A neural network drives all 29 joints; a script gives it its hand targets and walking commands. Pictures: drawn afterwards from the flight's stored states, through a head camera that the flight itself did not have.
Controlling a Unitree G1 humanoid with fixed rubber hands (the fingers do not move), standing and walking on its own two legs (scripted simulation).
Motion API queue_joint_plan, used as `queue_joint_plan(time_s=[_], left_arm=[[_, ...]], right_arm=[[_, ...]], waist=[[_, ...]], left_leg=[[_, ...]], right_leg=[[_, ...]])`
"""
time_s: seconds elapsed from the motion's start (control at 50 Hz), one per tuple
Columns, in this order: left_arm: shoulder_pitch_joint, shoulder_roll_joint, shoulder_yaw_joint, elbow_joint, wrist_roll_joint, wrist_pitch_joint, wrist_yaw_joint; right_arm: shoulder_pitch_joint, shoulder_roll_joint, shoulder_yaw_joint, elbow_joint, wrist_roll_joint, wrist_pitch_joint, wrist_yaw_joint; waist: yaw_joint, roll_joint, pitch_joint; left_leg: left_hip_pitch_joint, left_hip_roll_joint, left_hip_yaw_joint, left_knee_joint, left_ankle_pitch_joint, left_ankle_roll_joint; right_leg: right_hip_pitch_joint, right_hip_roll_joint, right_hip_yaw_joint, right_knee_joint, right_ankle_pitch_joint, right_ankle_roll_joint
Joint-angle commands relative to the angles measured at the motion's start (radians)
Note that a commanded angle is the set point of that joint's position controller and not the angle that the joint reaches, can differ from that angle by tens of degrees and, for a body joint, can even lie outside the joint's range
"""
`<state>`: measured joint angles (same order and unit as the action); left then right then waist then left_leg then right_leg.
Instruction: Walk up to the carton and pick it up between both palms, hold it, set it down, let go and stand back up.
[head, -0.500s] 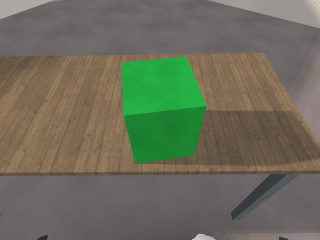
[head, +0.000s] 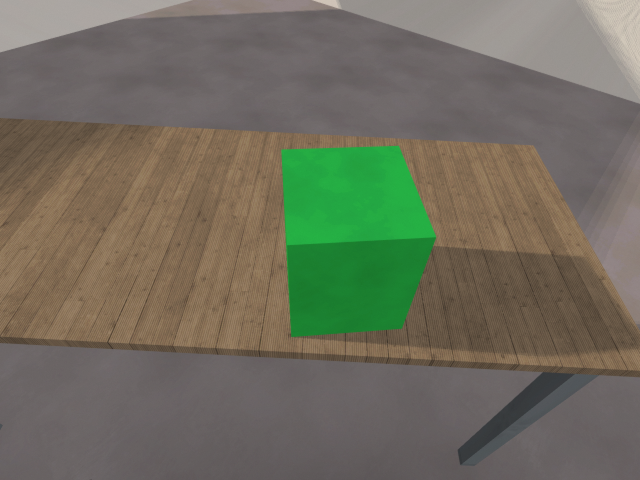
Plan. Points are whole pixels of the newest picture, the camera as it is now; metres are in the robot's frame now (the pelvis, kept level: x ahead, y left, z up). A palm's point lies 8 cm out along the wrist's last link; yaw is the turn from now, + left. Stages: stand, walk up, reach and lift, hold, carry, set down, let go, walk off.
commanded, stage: walk up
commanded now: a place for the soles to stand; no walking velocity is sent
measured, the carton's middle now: (344, 243) +0.44 -0.03 +0.05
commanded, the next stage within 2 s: reach and lift in 1.42 s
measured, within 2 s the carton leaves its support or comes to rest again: neither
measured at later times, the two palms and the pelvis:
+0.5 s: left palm out of the picture +0.09 +0.30 -0.10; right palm out of the picture +0.14 -0.33 -0.09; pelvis +0.02 -0.02 +0.02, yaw +1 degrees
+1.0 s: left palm out of the picture +0.14 +0.28 -0.10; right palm out of the picture +0.12 -0.34 -0.09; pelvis +0.04 -0.02 +0.02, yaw -1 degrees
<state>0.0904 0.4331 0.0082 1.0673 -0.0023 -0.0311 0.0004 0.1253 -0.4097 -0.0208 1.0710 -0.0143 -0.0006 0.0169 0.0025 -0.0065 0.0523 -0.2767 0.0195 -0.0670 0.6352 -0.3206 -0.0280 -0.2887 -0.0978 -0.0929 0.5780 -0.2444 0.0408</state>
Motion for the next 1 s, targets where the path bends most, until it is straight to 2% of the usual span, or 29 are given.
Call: queue_joint_plan(time_s=[0.0,0.02,0.08,0.1,0.12,0.14,0.2,0.22,0.24,0.28,0.34,0.38,0.46,0.48,0.5,0.52,0.54,0.56,0.58,0.62,0.64,0.68,0.72,0.8,0.88,0.9,0.92,0.96,0.98], left_arm=[[-0.056,0.208,0.047,-0.023,0.003,-0.020,0.007],[-0.053,0.219,0.047,-0.014,0.006,-0.022,0.005],[-0.052,0.206,0.042,-0.005,0.002,-0.021,0.006],[-0.058,0.200,0.042,0.000,0.006,-0.022,0.004],[-0.056,0.194,0.041,0.004,0.007,-0.021,0.004],[-0.054,0.208,0.044,0.003,0.006,-0.022,0.003],[-0.044,0.198,0.038,0.019,0.003,-0.019,0.005],[-0.041,0.178,0.041,0.023,0.010,-0.006,-0.001],[-0.060,0.165,0.039,0.023,0.008,-0.001,-0.004],[-0.053,0.166,0.039,0.025,0.009,0.001,-0.006],[-0.033,0.163,0.036,0.032,0.008,0.001,-0.007],[-0.040,0.175,0.041,0.038,0.007,0.001,-0.005],[-0.050,0.183,0.046,0.032,0.007,0.001,-0.005],[-0.061,0.173,0.042,0.031,0.008,0.001,-0.006],[-0.048,0.174,0.044,0.034,0.005,0.003,-0.004],[-0.050,0.178,0.046,0.027,0.003,0.002,-0.004],[-0.041,0.179,0.047,0.030,0.004,0.004,-0.003],[-0.046,0.180,0.046,0.022,0.003,0.005,-0.002],[-0.054,0.163,0.044,0.022,0.003,0.007,-0.002],[-0.051,0.158,0.044,0.018,0.002,0.010,-0.002],[-0.050,0.151,0.044,0.019,0.005,0.010,-0.002],[-0.057,0.160,0.046,0.014,0.002,0.013,-0.001],[-0.058,0.152,0.045,0.019,0.005,0.014,0.000],[-0.068,0.143,0.047,0.021,0.006,0.016,-0.001],[-0.068,0.162,0.049,0.013,0.007,0.019,-0.002],[-0.074,0.160,0.054,0.004,0.006,0.020,-0.002],[-0.070,0.144,0.051,0.007,0.005,0.021,-0.003],[-0.075,0.144,0.051,0.000,0.007,0.020,-0.003],[-0.074,0.147,0.051,0.006,0.005,0.021,-0.002]], right_arm=[[-0.093,-0.211,-0.038,-0.039,0.004,-0.016,-0.005],[-0.087,-0.211,-0.040,-0.040,0.006,-0.015,-0.005],[-0.091,-0.209,-0.035,-0.023,0.007,-0.012,-0.008],[-0.089,-0.199,-0.033,-0.025,0.008,-0.011,-0.007],[-0.093,-0.201,-0.039,-0.019,0.004,-0.010,-0.008],[-0.093,-0.197,-0.033,-0.019,0.011,-0.011,-0.007],[-0.107,-0.207,-0.035,-0.010,0.009,-0.008,-0.010],[-0.099,-0.196,-0.034,-0.006,0.020,-0.021,-0.014],[-0.111,-0.202,-0.032,-0.001,0.019,-0.027,-0.017],[-0.115,-0.205,-0.030,0.000,0.015,-0.027,-0.018],[-0.127,-0.193,-0.026,0.008,0.013,-0.029,-0.019],[-0.128,-0.176,-0.020,0.008,0.011,-0.028,-0.022],[-0.119,-0.176,-0.022,0.029,0.012,-0.025,-0.023],[-0.117,-0.181,-0.021,0.028,0.011,-0.028,-0.025],[-0.120,-0.176,-0.020,0.036,0.011,-0.030,-0.027],[-0.114,-0.177,-0.019,0.029,0.014,-0.029,-0.027],[-0.112,-0.172,-0.021,0.036,0.013,-0.027,-0.028],[-0.106,-0.166,-0.018,0.032,0.014,-0.027,-0.030],[-0.107,-0.180,-0.021,0.026,0.014,-0.028,-0.031],[-0.116,-0.187,-0.020,0.026,0.012,-0.030,-0.036],[-0.111,-0.178,-0.021,0.021,0.011,-0.030,-0.032],[-0.098,-0.173,-0.020,0.025,0.010,-0.028,-0.034],[-0.100,-0.180,-0.022,0.033,0.011,-0.028,-0.036],[-0.102,-0.183,-0.025,0.020,0.006,-0.027,-0.036],[-0.093,-0.178,-0.021,0.022,0.007,-0.026,-0.037],[-0.080,-0.175,-0.019,0.022,0.008,-0.027,-0.037],[-0.097,-0.174,-0.016,0.017,0.003,-0.027,-0.039],[-0.072,-0.182,-0.021,0.025,0.002,-0.029,-0.040],[-0.091,-0.180,-0.017,0.017,0.001,-0.030,-0.037]], waist=[[0.008,0.066,-0.024],[-0.001,0.076,-0.039],[0.010,0.063,-0.059],[0.006,0.057,-0.062],[0.004,0.069,-0.062],[0.005,0.036,-0.087],[0.011,0.026,-0.084],[0.004,-0.011,-0.099],[0.003,0.005,-0.085],[0.006,0.015,-0.072],[0.007,0.036,-0.082],[0.002,-0.002,-0.050],[-0.002,-0.028,-0.067],[-0.005,-0.007,-0.064],[0.001,-0.020,-0.077],[0.007,-0.006,-0.101],[0.004,0.001,-0.085],[0.000,-0.044,-0.092],[0.004,-0.011,-0.107],[0.008,-0.025,-0.110],[0.010,-0.003,-0.120],[0.006,0.003,-0.114],[0.008,-0.031,-0.098],[0.010,0.030,-0.091],[0.011,-0.021,-0.072],[0.006,-0.014,-0.084],[0.012,0.026,-0.092],[0.009,-0.003,-0.099],[0.011,0.004,-0.076]], left_leg=[[-0.043,0.088,-0.108,-0.234,0.061,0.081],[-0.037,0.083,-0.102,-0.236,0.068,0.074],[-0.028,0.085,-0.101,-0.244,0.125,0.075],[-0.011,0.082,-0.086,-0.252,0.103,0.072],[0.011,0.080,-0.081,-0.253,0.133,0.067],[0.025,0.082,-0.081,-0.252,0.155,0.068],[0.050,0.079,-0.069,-0.260,0.216,0.061],[0.071,0.082,-0.076,-0.284,0.170,0.059],[0.046,0.095,-0.091,-0.304,0.132,0.066],[0.055,0.087,-0.072,-0.301,0.142,0.054],[0.072,0.086,-0.060,-0.296,0.200,0.050],[0.073,0.079,-0.043,-0.285,0.224,0.043],[0.111,0.068,-0.019,-0.284,0.242,0.033],[0.103,0.069,-0.013,-0.282,0.257,0.031],[0.114,0.073,-0.016,-0.283,0.291,0.034],[0.124,0.075,-0.015,-0.279,0.323,0.026],[0.112,0.072,-0.003,-0.282,0.322,0.024],[0.139,0.080,-0.006,-0.284,0.334,0.020],[0.139,0.083,-0.011,-0.281,0.347,0.024],[0.132,0.088,-0.010,-0.278,0.374,0.028],[0.141,0.089,-0.009,-0.299,0.370,0.031],[0.144,0.085,0.001,-0.285,0.373,0.026],[0.143,0.093,-0.004,-0.304,0.392,0.026],[0.125,0.088,0.005,-0.303,0.386,0.029],[0.119,0.082,0.020,-0.300,0.335,0.018],[0.111,0.086,0.019,-0.305,0.343,0.017],[0.109,0.092,0.013,-0.309,0.345,0.026],[0.133,0.095,0.010,-0.319,0.366,0.028],[0.134,0.095,0.009,-0.320,0.373,0.027]], right_leg=[[0.072,-0.056,0.102,-0.164,-0.089,-0.072],[0.083,-0.062,0.101,-0.169,-0.085,-0.072],[0.126,-0.053,0.093,-0.172,-0.023,-0.064],[0.122,-0.067,0.098,-0.194,-0.048,-0.063],[0.118,-0.071,0.103,-0.192,-0.005,-0.066],[0.132,-0.069,0.093,-0.199,-0.016,-0.063],[0.145,-0.064,0.083,-0.194,0.088,-0.056],[0.143,-0.041,0.072,-0.200,0.024,-0.068],[0.149,-0.034,0.066,-0.202,-0.012,-0.061],[0.135,-0.037,0.070,-0.216,-0.019,-0.062],[0.158,-0.046,0.073,-0.224,0.054,-0.063],[0.145,-0.054,0.081,-0.247,0.048,-0.055],[0.144,-0.071,0.103,-0.265,0.063,-0.066],[0.160,-0.064,0.101,-0.259,0.086,-0.066],[0.175,-0.066,0.090,-0.248,0.140,-0.068],[0.196,-0.063,0.078,-0.237,0.190,-0.067],[0.196,-0.061,0.074,-0.233,0.180,-0.062],[0.190,-0.061,0.080,-0.241,0.189,-0.065],[0.213,-0.058,0.076,-0.232,0.207,-0.067],[0.216,-0.053,0.059,-0.227,0.248,-0.064],[0.241,-0.056,0.070,-0.225,0.246,-0.073],[0.230,-0.059,0.071,-0.223,0.266,-0.068],[0.236,-0.053,0.062,-0.218,0.285,-0.066],[0.237,-0.049,0.070,-0.223,0.264,-0.066],[0.222,-0.049,0.070,-0.232,0.245,-0.067],[0.243,-0.051,0.064,-0.224,0.240,-0.065],[0.249,-0.053,0.073,-0.225,0.242,-0.059],[0.239,-0.048,0.069,-0.225,0.253,-0.061],[0.222,-0.039,0.064,-0.226,0.248,-0.055]])
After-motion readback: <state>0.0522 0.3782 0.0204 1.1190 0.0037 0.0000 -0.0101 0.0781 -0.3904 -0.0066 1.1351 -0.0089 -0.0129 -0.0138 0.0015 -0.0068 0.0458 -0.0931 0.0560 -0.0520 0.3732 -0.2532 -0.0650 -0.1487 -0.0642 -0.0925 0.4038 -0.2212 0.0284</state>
